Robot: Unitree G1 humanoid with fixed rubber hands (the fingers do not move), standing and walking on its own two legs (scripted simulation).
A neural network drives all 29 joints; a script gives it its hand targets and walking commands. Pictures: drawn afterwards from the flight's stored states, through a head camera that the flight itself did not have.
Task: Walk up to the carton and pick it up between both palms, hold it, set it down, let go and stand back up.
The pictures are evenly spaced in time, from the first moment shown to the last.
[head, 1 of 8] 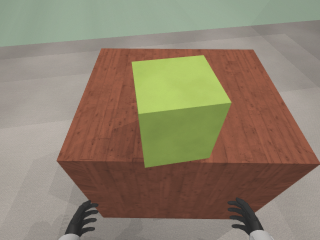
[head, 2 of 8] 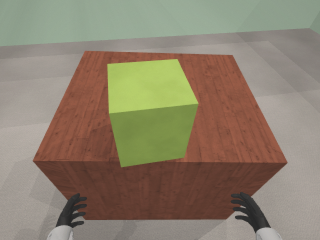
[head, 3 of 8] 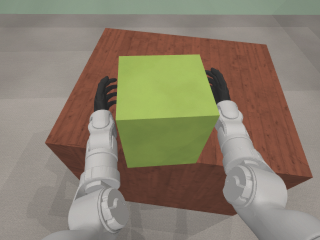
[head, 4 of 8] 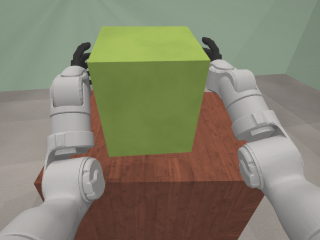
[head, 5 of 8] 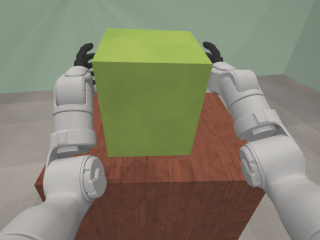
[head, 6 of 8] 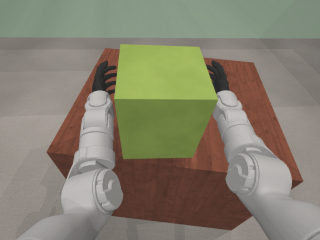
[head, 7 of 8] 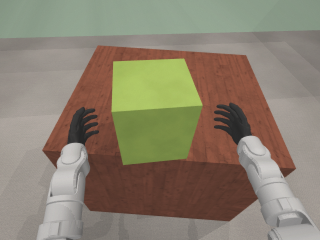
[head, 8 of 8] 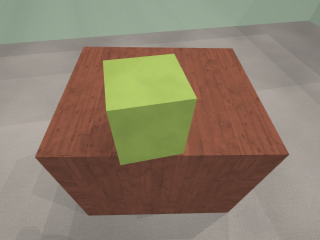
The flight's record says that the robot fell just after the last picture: no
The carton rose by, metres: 0.25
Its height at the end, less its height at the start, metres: +0.00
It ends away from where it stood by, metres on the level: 0.01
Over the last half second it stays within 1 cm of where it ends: yes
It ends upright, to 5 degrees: yes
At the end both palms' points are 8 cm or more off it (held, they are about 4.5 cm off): yes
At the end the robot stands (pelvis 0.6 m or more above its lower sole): yes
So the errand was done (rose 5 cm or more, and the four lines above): yes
